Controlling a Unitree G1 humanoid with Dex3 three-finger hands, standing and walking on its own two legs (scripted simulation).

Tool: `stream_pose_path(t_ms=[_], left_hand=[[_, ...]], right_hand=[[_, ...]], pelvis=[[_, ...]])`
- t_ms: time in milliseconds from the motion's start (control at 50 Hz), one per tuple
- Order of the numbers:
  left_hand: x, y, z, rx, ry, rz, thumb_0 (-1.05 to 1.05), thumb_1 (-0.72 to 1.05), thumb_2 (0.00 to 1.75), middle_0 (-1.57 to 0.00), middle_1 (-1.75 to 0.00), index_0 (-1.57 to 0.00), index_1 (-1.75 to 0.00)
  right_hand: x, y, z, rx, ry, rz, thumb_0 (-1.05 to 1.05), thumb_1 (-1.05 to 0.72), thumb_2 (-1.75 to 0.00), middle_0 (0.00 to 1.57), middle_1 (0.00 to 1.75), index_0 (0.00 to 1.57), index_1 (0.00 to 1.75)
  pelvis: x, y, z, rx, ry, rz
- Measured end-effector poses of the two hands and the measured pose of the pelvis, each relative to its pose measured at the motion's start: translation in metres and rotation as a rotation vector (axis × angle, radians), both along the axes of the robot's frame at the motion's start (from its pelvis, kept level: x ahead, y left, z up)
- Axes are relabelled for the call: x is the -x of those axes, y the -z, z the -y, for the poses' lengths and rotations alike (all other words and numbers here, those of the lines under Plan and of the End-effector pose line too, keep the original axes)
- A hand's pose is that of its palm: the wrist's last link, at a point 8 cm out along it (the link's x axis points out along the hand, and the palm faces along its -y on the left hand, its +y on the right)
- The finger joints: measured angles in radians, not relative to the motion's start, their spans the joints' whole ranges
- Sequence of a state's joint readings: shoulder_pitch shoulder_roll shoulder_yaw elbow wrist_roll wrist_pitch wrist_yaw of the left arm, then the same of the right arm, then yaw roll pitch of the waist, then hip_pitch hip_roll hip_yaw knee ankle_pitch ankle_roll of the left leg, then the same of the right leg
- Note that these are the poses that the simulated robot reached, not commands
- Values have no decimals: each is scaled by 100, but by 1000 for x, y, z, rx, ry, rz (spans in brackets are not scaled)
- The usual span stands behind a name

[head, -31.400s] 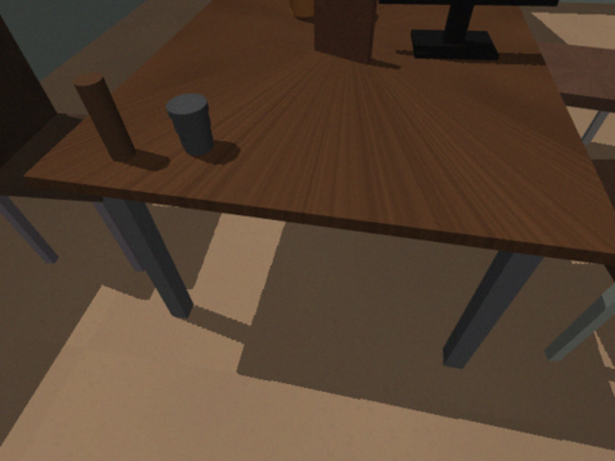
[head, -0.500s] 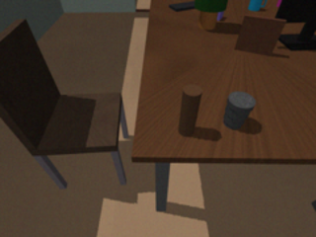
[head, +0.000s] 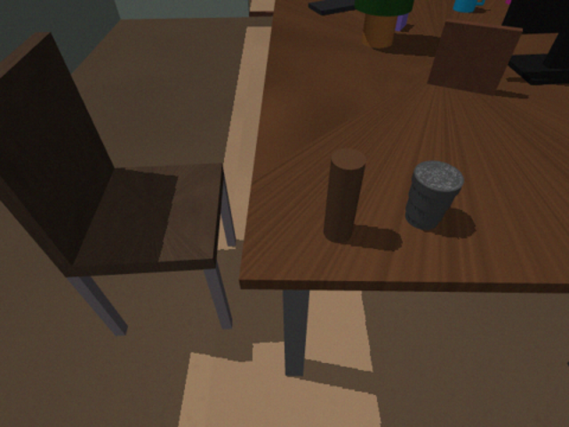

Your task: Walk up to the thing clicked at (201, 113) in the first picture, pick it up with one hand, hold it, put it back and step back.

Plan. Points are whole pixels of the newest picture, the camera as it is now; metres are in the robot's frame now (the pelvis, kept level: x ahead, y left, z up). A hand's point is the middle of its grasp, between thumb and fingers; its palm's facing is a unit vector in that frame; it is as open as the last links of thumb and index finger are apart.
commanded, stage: home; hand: right
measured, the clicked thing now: (429, 197) +0.52 -0.23 +0.02
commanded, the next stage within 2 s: stand in 0.72 s
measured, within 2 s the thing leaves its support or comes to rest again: neither
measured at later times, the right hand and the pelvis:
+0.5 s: hand out of the picture +0.08 -0.26 -0.15, palm faces -0.03 +0.93 -0.36, open 17.3 cm; pelvis +0.02 +0.00 +0.00, yaw +0 degrees
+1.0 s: hand out of the picture +0.08 -0.26 -0.15, palm faces -0.02 +0.93 -0.36, open 15.7 cm; pelvis +0.02 +0.00 +0.00, yaw +0 degrees
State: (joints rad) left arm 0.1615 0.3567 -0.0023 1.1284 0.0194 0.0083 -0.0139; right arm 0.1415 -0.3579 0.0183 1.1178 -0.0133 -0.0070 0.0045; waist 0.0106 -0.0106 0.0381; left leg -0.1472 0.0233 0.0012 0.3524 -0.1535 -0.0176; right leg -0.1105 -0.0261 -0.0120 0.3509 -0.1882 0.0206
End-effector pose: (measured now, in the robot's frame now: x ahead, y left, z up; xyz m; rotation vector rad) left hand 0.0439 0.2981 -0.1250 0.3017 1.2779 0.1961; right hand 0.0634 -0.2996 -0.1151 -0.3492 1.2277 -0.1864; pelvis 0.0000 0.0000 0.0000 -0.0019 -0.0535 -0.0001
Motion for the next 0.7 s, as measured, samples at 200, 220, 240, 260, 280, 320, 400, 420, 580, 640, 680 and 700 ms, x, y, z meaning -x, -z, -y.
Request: stream_pose_path(t_ms=[200, 220, 240, 260, 280, 320, 400, 420, 580, 640, 680, 700], left_hand=[[-14, -1, 1, 0, 6, 12, 1, 90, 90, -20, -29, -21, -30], [-16, -1, 2, 0, 7, 13, 1, 90, 90, -20, -29, -21, -30], [-18, -1, 2, 1, 9, 14, 1, 90, 90, -20, -29, -21, -30], [-19, -1, 2, 1, 9, 14, 1, 90, 90, -20, -29, -21, -30], [-20, -1, 3, 2, 10, 15, 1, 90, 90, -20, -29, -21, -30], [-23, -1, 3, 2, 12, 14, 1, 90, 90, -20, -29, -21, -30], [-28, -2, 3, 1, 14, 14, 1, 90, 90, -20, -29, -21, -30], [-29, -2, 3, 1, 15, 15, 1, 90, 90, -20, -29, -21, -30], [-40, -3, 4, 1, 17, 33, 1, 90, 90, -20, -29, -21, -30], [-43, -4, 4, 0, 18, 42, 1, 90, 90, -20, -29, -21, -30], [-44, -5, 3, -2, 19, 45, 1, 90, 90, -20, -29, -21, -30], [-44, -5, 3, -2, 18, 46, 1, 90, 90, -20, -29, -21, -30]], right_hand=[[-7, 0, 1, 0, 6, -3, 0, 53, -7, 7, 5, 6, 5], [-7, 0, 1, 0, 7, -4, 0, 52, -7, 7, 5, 6, 5], [-8, 0, 1, 0, 7, -5, 0, 52, -7, 7, 5, 6, 5], [-8, 0, 1, 0, 8, -6, 0, 52, -7, 7, 5, 7, 5], [-8, 0, 1, -1, 9, -8, 0, 52, -7, 7, 5, 7, 6], [-9, 1, 1, -1, 11, -12, 0, 52, -7, 7, 5, 7, 6], [-11, 1, 1, -2, 15, -17, 0, 51, -7, 7, 5, 7, 6], [-12, 1, 1, -2, 16, -17, 0, 51, -7, 7, 5, 7, 6], [-19, 0, 1, 0, 18, -4, 0, 51, -8, 7, 6, 7, 6], [-21, 0, 1, 0, 17, 2, 0, 51, -7, 7, 5, 7, 6], [-22, 0, 1, -1, 17, 6, 0, 52, -7, 7, 5, 7, 6], [-22, 0, 1, -1, 17, 8, 0, 52, -7, 7, 5, 7, 6]], pelvis=[[-6, -1, 1, 0, 2, -3], [-6, -1, 1, 0, 2, -4], [-7, -1, 1, 0, 2, -5], [-8, -1, 1, -1, 2, -6], [-8, -1, 1, -1, 2, -7], [-10, -1, 1, -1, 2, -10], [-13, -1, 1, -1, 3, -12], [-14, -1, 1, -1, 4, -12], [-18, -1, 0, -2, 5, -8], [-18, -1, 0, -2, 5, -6], [-18, -1, 0, -2, 5, -5], [-18, -1, 0, -2, 5, -5]])
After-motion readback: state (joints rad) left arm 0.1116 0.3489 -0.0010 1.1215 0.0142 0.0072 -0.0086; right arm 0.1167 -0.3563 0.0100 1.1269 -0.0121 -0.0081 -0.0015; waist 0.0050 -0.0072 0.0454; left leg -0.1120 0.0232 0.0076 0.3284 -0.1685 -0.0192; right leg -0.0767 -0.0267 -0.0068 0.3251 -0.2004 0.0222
